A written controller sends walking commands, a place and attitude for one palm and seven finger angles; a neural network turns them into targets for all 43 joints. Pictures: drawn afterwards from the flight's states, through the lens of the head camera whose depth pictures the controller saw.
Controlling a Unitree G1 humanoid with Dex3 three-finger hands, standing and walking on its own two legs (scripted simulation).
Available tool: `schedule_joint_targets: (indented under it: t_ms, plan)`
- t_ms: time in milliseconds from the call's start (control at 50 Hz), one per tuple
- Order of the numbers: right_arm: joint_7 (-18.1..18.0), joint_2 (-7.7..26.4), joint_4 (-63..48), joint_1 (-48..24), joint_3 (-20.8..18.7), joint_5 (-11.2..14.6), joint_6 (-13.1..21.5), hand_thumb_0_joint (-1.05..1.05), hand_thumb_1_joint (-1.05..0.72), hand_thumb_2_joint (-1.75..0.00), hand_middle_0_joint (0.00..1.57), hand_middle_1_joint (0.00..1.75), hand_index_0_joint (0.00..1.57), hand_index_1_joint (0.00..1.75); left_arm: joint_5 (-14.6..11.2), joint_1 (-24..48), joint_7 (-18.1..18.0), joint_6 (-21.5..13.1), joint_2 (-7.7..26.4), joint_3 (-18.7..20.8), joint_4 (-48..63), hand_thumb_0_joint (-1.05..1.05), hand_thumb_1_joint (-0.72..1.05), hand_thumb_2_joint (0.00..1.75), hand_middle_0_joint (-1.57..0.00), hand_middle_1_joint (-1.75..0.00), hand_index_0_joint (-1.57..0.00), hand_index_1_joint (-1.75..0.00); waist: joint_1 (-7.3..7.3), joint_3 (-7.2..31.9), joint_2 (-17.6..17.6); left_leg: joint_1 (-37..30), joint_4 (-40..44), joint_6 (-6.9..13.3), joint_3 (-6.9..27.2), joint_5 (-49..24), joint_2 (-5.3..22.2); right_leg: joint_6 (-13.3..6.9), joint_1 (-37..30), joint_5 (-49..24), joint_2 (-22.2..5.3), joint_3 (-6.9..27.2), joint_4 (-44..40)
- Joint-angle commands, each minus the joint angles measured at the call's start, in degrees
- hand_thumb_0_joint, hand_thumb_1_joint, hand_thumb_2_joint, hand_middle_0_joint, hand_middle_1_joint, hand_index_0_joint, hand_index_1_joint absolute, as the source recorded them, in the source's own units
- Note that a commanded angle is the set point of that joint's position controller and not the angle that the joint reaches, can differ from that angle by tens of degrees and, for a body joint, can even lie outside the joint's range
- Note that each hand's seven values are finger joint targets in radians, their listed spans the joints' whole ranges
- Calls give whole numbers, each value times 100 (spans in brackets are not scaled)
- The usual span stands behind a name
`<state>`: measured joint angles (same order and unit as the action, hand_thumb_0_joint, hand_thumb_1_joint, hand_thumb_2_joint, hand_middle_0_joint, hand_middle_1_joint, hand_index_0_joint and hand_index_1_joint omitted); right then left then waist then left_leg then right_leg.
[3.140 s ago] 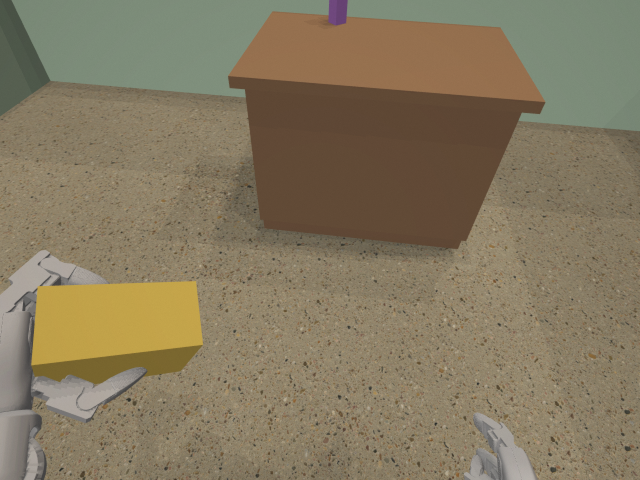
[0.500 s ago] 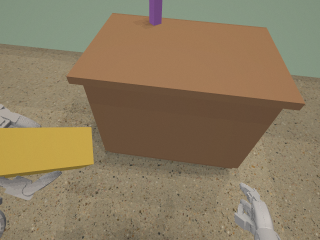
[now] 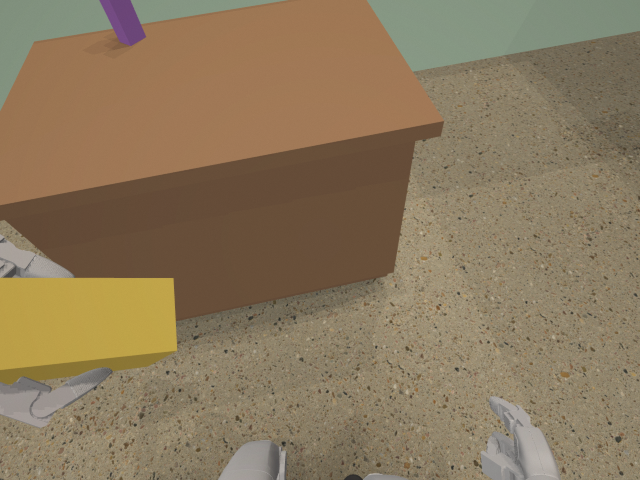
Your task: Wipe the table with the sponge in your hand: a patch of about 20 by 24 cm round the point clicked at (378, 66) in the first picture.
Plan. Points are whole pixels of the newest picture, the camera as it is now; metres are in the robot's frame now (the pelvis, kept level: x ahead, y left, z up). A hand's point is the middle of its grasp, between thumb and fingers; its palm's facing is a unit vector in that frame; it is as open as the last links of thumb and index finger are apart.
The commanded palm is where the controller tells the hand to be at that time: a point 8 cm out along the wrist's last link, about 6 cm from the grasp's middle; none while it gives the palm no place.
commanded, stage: turn to face it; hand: left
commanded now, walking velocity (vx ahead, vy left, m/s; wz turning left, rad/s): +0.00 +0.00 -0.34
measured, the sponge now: (111, 328) +0.23 +0.19 +0.15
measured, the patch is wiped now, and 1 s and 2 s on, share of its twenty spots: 0.00 0.00 0.00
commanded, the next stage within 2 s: take the last steps up to it in 0.44 s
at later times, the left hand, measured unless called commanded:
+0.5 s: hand (59, 387) +0.18 +0.20 +0.17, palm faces +0.30 -0.84 -0.45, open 10.7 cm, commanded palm +0.13 +0.24 +0.18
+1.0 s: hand (89, 400) +0.17 +0.17 +0.17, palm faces +0.28 -0.86 -0.43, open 10.7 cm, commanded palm +0.13 +0.22 +0.18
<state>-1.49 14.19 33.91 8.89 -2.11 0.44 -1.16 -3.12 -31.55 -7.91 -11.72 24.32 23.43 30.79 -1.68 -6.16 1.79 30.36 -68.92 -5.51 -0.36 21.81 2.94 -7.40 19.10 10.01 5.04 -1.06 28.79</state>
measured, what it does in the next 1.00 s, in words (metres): steps on the spot: left foot, then right foot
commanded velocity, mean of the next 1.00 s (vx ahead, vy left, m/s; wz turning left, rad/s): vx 0.14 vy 0.07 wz -0.10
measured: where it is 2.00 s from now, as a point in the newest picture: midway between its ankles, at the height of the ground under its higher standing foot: outside the picture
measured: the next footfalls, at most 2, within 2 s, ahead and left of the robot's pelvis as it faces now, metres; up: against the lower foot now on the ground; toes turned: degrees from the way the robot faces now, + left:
left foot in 0.36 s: -0.03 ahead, +0.14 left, +0.00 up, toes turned -3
right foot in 0.60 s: +0.00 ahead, -0.14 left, +0.00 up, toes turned -11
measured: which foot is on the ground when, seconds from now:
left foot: up 0.00-0.34, down 0.36-0.60, up 0.62-0.98, down 1.00-1.00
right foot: down 0.00-0.38, up 0.40-0.58, down 0.60-1.00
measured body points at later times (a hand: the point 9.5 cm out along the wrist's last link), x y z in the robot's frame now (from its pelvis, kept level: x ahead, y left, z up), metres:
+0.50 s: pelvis -0.06 -0.02 +0.00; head -0.06 -0.03 +0.45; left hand +0.16 +0.25 +0.20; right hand +0.08 -0.25 -0.09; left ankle -0.07 +0.14 -0.73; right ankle -0.02 -0.08 -0.70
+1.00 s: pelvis -0.07 -0.03 +0.00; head -0.07 -0.04 +0.45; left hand +0.15 +0.22 +0.20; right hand +0.02 -0.33 -0.08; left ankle -0.05 +0.10 -0.73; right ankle -0.04 -0.13 -0.73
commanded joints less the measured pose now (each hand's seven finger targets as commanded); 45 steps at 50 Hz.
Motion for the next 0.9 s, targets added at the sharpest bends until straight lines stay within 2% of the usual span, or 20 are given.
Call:
schedule_joint_targets:
  t_ms: [0,180,240,280,300,340,360,380,400,440,500,540,560,580,600,620,640,660,740,880]
  plan:
    - [-19,478,-900,-350,-127,37,290,0,-90,-90,20,30,20,30,-95,117,-184,-337,847,779,745,0,10,130,-120,-160,-120,-160,248,1516,-657,136,524,146,216,-92,37,466,-1249,-1110,-1667,1947,-1317]
    - [-91,507,-1012,-265,-84,0,274,0,-90,-90,20,30,20,30,44,734,-210,-368,776,432,885,0,10,130,-120,-160,-120,-160,344,1467,-627,-881,2495,418,0,388,-322,526,-714,1219,-1553,2401,-2132]
    - [-71,484,-1035,-224,-84,-24,243,0,-90,-90,20,30,20,30,94,987,-194,-378,792,420,863,0,10,130,-120,-160,-120,-160,337,1486,-705,-1372,3416,545,-80,525,-378,471,-559,1406,-1470,2369,-2185]
    - [-60,470,-1053,-21,-73,-23,212,0,-90,-90,20,30,20,30,122,1065,-131,-384,724,290,854,0,10,130,-120,-160,-120,-160,200,1566,-545,-2184,4374,657,-258,184,-349,623,-266,1509,-1270,2152,-2167]
    - [-66,512,-1080,18,-86,-25,199,0,-90,-90,20,30,20,30,122,1151,-96,-402,719,237,867,0,10,130,-120,-160,-120,-160,160,1498,-274,-2500,4835,774,-149,148,-144,774,-74,1487,-1048,2030,-1937]
    - [-74,643,-1269,-78,-123,-25,246,0,-90,-90,20,30,20,30,113,1314,-16,-459,673,248,1037,0,10,130,-120,-160,-120,-160,228,1181,746,-2577,5620,1336,1330,415,1293,1049,666,1040,-266,1268,-205]
    - [-88,518,-1280,-170,-105,3,333,0,-90,-90,20,30,20,30,117,1264,-47,-445,796,430,1020,0,10,130,-120,-160,-120,-160,311,1272,1063,-2200,5655,1696,1617,-261,2005,1160,673,1018,-60,688,1487]
    - [-118,331,-1210,-194,-85,-11,439,0,-90,-90,20,30,20,30,132,1057,-29,-379,873,533,862,0,10,130,-120,-160,-120,-160,341,1146,1156,-1408,5725,1776,1346,-486,2110,1081,549,1318,-99,559,2789]
    - [-101,342,-1149,-157,-113,-37,502,0,-90,-90,20,30,20,30,129,821,42,-297,670,427,611,0,10,130,-120,-160,-120,-160,307,757,1059,-904,5656,1735,924,-621,1966,1006,576,1357,-181,508,3362]
    - [-80,406,-1044,-96,-75,-4,663,0,-90,-90,20,30,20,30,102,1170,83,-274,446,139,874,0,10,130,-120,-160,-120,-160,313,395,960,-1173,5203,1454,176,-1382,1654,977,902,1421,-440,268,2747]
    - [-55,504,-888,55,-75,63,895,0,-90,-90,20,30,20,30,183,1372,-48,-275,409,-22,1016,0,10,130,-120,-160,-120,-160,200,710,1041,-1974,4343,1027,-7,-2923,1422,987,87,1074,-325,-292,712]
    - [-54,566,-788,-33,-97,65,990,0,-90,-90,20,30,20,30,292,1764,-89,-292,554,46,1046,0,10,130,-120,-160,-120,-160,175,902,841,-1582,3619,773,-245,-2327,1074,945,-966,36,-310,-490,-355]
    - [-58,485,-778,-114,-90,72,1006,0,-90,-90,20,30,20,30,302,1890,-130,-320,677,134,1067,0,10,130,-120,-160,-120,-160,112,1104,271,-1212,3022,634,-413,-1454,782,710,-1450,-590,-828,89,-520]
    - [-94,345,-798,-105,-41,42,981,0,-90,-90,20,30,20,30,317,1836,-209,-341,944,336,963,0,10,130,-120,-160,-120,-160,51,1221,-830,-385,2330,430,-658,89,115,200,-1760,-1140,-1782,1566,-629]
    - [-106,428,-817,-189,-149,47,960,0,-90,-90,20,30,20,30,227,1545,-210,-302,1058,522,924,0,10,130,-120,-160,-120,-160,279,1426,-1678,-276,1244,445,-312,1108,-170,-100,-1468,-53,-2382,2841,-1308]
    - [-135,417,-761,-297,-121,-7,887,0,-90,-90,20,30,20,30,190,1243,-216,-335,1090,599,1002,0,10,130,-120,-160,-120,-160,313,1320,-1239,-202,699,494,140,869,-90,-137,-1204,1127,-2474,3099,-1614]
    - [-109,364,-716,-393,-52,-21,798,0,-90,-90,20,30,20,30,176,839,-231,-337,1181,819,982,0,10,130,-120,-160,-120,-160,290,1297,-669,100,547,495,282,686,12,-344,-1238,1619,-2522,3051,-1531]
    - [-107,219,-683,-363,41,-32,697,0,-90,-90,20,30,20,30,160,538,-223,-381,990,712,1018,0,10,130,-120,-160,-120,-160,226,1249,-457,88,560,473,264,358,62,-366,-1130,1470,-2387,2539,-1487]
    - [-162,262,-650,-292,-2,-36,626,0,-90,-90,20,30,20,30,153,175,-218,-527,939,818,744,0,10,130,-120,-160,-120,-160,148,1329,-844,-210,1659,451,-56,130,91,-233,-1017,1140,-2194,1612,-1586]
    - [-206,339,-672,-27,-85,-83,849,0,-90,-90,20,30,20,30,221,583,-256,-556,660,394,661,0,10,130,-120,-160,-120,-160,170,1153,-785,-1273,3475,670,-521,44,-127,-184,-579,2082,-2173,1615,-1608]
